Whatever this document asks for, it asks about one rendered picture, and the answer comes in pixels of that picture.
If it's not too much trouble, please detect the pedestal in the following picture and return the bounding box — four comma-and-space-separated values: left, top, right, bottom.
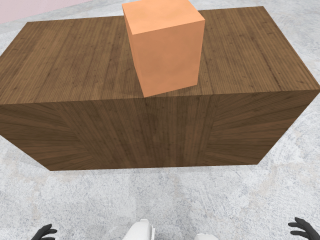
0, 6, 320, 171

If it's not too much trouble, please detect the left robot thigh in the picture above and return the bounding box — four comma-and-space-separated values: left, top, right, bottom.
122, 222, 156, 240

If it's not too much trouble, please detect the robot left hand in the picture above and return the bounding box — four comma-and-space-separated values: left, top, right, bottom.
31, 224, 57, 240

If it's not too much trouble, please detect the robot left shin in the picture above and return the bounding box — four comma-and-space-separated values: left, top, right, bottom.
140, 219, 150, 224

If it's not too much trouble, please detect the carton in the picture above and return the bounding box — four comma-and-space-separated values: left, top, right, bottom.
122, 0, 205, 98

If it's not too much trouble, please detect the robot right hand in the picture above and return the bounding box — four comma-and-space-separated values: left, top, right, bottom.
288, 217, 320, 240

